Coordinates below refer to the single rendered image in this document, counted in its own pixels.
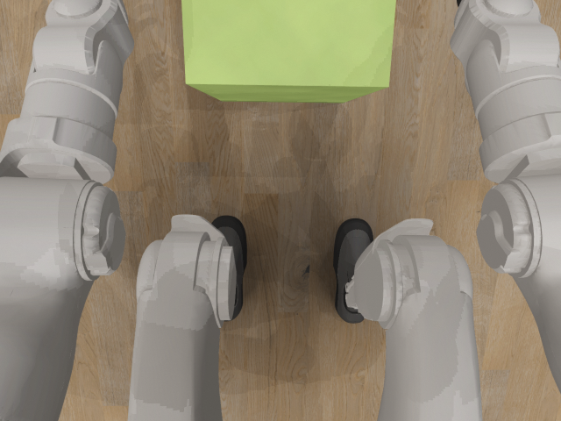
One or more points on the right robot shin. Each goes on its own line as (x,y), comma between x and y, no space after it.
(356,297)

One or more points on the robot right upper arm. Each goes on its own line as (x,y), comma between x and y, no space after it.
(519,234)

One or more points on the robot left foot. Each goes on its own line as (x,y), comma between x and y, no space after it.
(234,233)

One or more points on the robot left upper arm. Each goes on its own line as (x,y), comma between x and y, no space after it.
(56,237)

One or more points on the right robot forearm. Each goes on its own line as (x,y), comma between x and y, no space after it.
(513,75)

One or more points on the carton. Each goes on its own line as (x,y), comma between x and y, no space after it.
(288,51)

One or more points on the left robot forearm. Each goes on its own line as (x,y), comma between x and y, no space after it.
(66,125)

